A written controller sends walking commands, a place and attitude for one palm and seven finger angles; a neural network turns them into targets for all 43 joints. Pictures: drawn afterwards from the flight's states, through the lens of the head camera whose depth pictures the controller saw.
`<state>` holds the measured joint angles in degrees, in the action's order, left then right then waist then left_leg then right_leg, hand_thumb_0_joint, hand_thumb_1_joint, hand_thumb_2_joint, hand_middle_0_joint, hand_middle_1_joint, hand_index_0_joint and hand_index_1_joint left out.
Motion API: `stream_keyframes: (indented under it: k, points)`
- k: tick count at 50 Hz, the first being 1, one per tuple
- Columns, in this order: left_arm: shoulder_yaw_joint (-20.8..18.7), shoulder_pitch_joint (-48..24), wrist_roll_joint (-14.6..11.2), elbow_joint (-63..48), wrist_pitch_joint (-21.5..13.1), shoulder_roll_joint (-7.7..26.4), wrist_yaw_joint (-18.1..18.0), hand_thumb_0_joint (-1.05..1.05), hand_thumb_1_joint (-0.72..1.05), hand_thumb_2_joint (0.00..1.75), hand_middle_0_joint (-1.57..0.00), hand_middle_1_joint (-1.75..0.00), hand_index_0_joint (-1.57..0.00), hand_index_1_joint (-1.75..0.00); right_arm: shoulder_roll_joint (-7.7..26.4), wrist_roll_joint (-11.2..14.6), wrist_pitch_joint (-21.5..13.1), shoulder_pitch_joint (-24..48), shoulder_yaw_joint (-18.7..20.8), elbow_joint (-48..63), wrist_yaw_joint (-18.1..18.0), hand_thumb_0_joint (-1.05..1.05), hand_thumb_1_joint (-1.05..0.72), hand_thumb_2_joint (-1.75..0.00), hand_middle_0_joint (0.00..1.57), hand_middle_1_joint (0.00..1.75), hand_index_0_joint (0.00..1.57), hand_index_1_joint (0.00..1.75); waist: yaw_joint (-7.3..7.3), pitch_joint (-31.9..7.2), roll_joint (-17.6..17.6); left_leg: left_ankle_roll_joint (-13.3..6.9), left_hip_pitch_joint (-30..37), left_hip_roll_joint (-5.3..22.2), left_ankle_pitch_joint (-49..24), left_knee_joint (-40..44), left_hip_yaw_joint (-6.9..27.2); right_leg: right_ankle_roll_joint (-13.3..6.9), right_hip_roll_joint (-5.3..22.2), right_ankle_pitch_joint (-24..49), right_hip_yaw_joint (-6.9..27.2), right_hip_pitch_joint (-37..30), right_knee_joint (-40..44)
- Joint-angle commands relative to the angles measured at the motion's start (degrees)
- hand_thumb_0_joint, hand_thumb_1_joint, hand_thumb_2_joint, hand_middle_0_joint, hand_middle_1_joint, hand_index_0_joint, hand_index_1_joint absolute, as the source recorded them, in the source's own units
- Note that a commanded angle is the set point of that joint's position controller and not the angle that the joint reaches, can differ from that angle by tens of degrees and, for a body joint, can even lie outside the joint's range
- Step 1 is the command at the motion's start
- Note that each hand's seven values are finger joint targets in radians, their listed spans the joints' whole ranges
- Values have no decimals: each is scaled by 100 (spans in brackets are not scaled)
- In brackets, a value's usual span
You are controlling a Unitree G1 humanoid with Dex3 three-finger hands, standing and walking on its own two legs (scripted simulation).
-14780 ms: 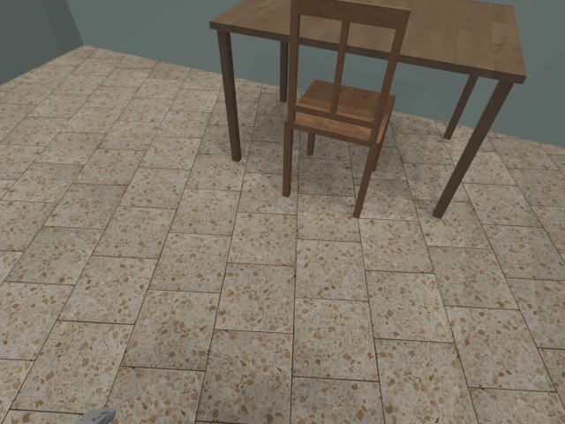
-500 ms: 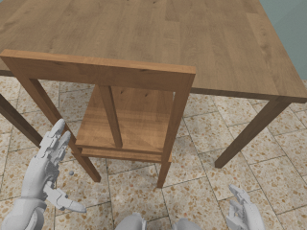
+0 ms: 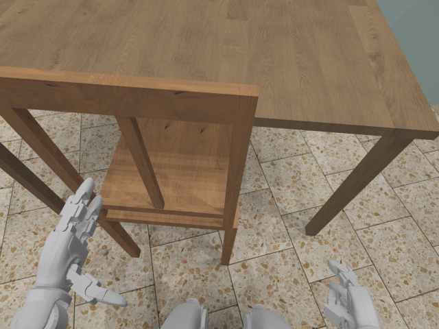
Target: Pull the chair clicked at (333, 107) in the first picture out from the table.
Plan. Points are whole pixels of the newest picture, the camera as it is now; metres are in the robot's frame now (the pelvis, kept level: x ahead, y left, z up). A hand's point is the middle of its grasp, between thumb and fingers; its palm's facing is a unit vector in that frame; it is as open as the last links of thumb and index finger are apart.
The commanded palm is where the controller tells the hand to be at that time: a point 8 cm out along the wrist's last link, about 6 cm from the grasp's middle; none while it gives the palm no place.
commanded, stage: aim the fingers beside a spindle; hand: left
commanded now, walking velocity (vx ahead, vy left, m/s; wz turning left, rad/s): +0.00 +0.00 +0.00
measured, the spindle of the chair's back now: (146, 171) +0.40 +0.17 +0.01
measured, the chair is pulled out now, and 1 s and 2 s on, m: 0.00 0.00 0.00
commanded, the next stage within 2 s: none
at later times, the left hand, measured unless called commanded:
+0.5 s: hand (127, 248) +0.25 +0.17 +0.03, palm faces -0.01 -1.00 -0.07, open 16.9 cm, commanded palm +0.22 +0.22 +0.02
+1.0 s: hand (149, 256) +0.24 +0.14 -0.01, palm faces -0.08 -1.00 +0.02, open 17.0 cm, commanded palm +0.23 +0.20 +0.00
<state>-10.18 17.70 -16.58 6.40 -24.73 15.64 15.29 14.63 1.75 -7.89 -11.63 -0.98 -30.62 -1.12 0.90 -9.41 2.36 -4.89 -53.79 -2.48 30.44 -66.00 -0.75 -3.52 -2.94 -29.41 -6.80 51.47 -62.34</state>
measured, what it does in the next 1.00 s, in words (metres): stands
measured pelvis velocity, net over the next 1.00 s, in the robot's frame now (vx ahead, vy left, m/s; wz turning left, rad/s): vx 0.00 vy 0.01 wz -0.01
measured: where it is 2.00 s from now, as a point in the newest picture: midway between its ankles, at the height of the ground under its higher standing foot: outside the picture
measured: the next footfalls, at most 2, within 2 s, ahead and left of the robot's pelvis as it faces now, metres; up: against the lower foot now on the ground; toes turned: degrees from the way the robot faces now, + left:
none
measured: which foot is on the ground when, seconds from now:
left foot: down 0.00-1.00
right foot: down 0.00-1.00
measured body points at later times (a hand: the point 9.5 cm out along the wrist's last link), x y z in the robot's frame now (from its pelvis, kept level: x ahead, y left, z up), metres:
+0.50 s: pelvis +0.00 -0.01 -0.01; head +0.08 +0.00 +0.43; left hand +0.24 +0.22 +0.03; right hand +0.17 -0.25 -0.10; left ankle +0.01 +0.06 -0.65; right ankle +0.01 -0.09 -0.65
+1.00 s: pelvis +0.00 +0.01 -0.03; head +0.10 +0.02 +0.41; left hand +0.24 +0.19 -0.01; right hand +0.18 -0.23 -0.12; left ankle +0.01 +0.06 -0.65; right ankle +0.01 -0.09 -0.65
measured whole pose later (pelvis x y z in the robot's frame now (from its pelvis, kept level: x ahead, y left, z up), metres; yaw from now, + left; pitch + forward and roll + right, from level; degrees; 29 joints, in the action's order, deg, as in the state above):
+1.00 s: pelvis +0.00 +0.01 -0.03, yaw -1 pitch +22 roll -3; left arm 0.9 16.4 -11.1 4.8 -25.6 10.8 7.8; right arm 14.0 0.9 -4.4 -10.7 -1.1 -28.1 0.3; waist 1.3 -10.8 2.3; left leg -5.6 -62.8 -2.6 33.4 -73.8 -1.7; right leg -3.2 -2.5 -32.4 -6.6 60.7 -70.6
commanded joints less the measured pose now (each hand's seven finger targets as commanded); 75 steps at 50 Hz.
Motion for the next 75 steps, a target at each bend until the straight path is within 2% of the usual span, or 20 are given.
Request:
stream_keyframes:
  k: [1,9,12,16,17,18,25,28,36,41,45,51,55,58,60,63,67,69,71,75]
  points:
    - [-365,-349,-106,-1679,-580,856,27,0,-50,30,-6,-8,-6,-8,786,33,-362,115,347,858,-71,0,-90,-90,20,30,20,30,81,-1644,71,320,1009,254,-1963,849,544,178,141,1503,595,-1130,757]
    - [-46,-202,78,-901,-580,418,-201,0,-50,30,-6,-8,-6,-8,772,17,-292,184,332,768,-13,0,-90,-90,20,30,20,30,133,-1194,-32,312,573,239,-1460,738,524,194,166,1072,574,-694,631]
    - [9,-27,103,-939,-453,383,-186,0,-50,30,-6,-8,-6,-8,777,33,-239,184,353,873,1,0,-90,-90,20,30,20,30,49,-1442,-64,287,579,224,-1539,721,478,199,190,1224,626,-900,616]
    - [-207,-431,139,-1407,-570,732,-351,0,-50,30,-6,-8,-6,-8,758,19,-192,180,339,922,-30,0,-90,-90,20,30,20,30,25,-1623,-107,259,482,230,-1544,634,461,198,186,1259,725,-1038,575]
    - [12,-620,148,-1606,-663,555,-378,0,-50,30,-6,-8,-6,-8,720,1,-216,205,311,947,-23,0,-90,-90,20,30,20,30,74,-1679,4,253,521,219,-1546,603,452,207,203,1278,748,-1013,549]
    - [-325,-522,132,-1539,-729,793,-469,0,-50,30,-6,-8,-6,-8,706,-10,-208,163,339,880,-28,0,-90,-90,20,30,20,30,-1,-1695,-47,271,503,233,-1572,592,459,194,186,1278,748,-1017,534]
    - [333,-233,205,-903,-661,144,-389,0,-50,30,-6,-8,-6,-8,747,5,-144,198,315,881,49,0,-90,-90,20,30,20,30,168,-1376,-135,266,241,215,-1337,479,473,216,199,1111,702,-654,461]
    - [347,-442,204,-899,-556,247,-274,0,-50,30,-6,-8,-6,-8,810,37,-113,148,338,893,27,0,-90,-90,20,30,20,30,201,-1404,-119,252,217,230,-1315,424,486,216,209,1113,731,-587,455]
    - [5,-307,321,-1730,-908,558,-820,0,-50,30,-6,-8,-6,-8,694,-73,-113,153,340,914,49,0,-90,-90,20,30,20,30,-56,-2043,184,328,646,244,-2025,416,547,135,162,1549,598,-663,128]
    - [685,-267,459,-825,-606,-122,-751,0,-50,30,-6,-8,-6,-8,755,-58,21,200,322,908,137,0,-90,-90,20,30,20,30,207,-1440,-212,301,165,243,-1427,305,584,177,158,1074,545,-118,118]
    - [923,-365,448,-1164,-518,-196,-575,0,-50,30,-6,-8,-6,-8,784,-15,65,172,358,1076,119,0,-90,-90,20,30,20,30,148,-1746,-95,318,327,238,-1506,295,608,160,183,1159,539,-186,58]
    - [270,-633,574,-2360,-916,582,-1182,0,-50,30,-6,-8,-6,-8,692,-116,101,114,331,1069,90,0,-90,-90,20,30,20,30,-65,-2241,328,465,916,288,-2142,377,760,95,122,1266,492,-133,-121]
    - [586,-111,653,-1531,-782,2,-1269,0,-50,30,-6,-8,-6,-8,654,-99,206,169,311,1022,169,0,-90,-90,20,30,20,30,41,-1705,123,510,718,317,-1934,420,813,124,110,1082,394,122,-106]
    - [936,58,611,-672,-377,-357,-900,0,-50,30,-6,-8,-6,-8,769,-24,300,149,331,1037,177,0,-90,-90,20,30,20,30,223,-1381,-430,427,250,302,-1460,374,785,158,104,930,375,148,-13]
    - [1236,-204,550,-811,-240,-505,-643,0,-50,30,-6,-8,-6,-8,804,29,295,197,342,1148,137,0,-90,-90,20,30,20,30,287,-1442,-420,375,200,278,-1222,365,787,166,134,820,402,125,37]
    - [1138,-539,510,-1691,-407,-207,-618,0,-50,30,-6,-8,-6,-8,769,20,232,165,356,1232,60,0,-90,-90,20,30,20,30,160,-1876,27,404,640,300,-1546,394,842,130,148,894,426,82,-12]
    - [468,-381,590,-3075,-910,510,-1236,0,-50,30,-6,-8,-6,-8,643,-94,167,48,344,1155,41,0,-90,-90,20,30,20,30,-155,-2542,696,713,1658,394,-2720,537,991,75,123,1173,396,198,-197]
    - [571,-226,698,-2764,-993,281,-1498,0,-50,30,-6,-8,-6,-8,587,-116,190,76,325,1059,103,0,-90,-90,20,30,20,30,-75,-2161,726,794,1706,458,-2793,586,1143,103,119,1075,361,474,-234]
    - [564,189,822,-1811,-797,123,-1564,0,-50,30,-6,-8,-6,-8,608,-126,294,112,326,1001,168,0,-90,-90,20,30,20,30,15,-1700,321,697,1139,419,-2470,536,1035,103,91,980,318,414,-171]
    - [1326,90,815,-283,-160,-654,-998,0,-50,30,-6,-8,-6,-8,795,13,429,252,323,1111,211,0,-90,-90,20,30,20,30,331,-961,-626,460,75,301,-942,448,875,148,102,505,312,429,30]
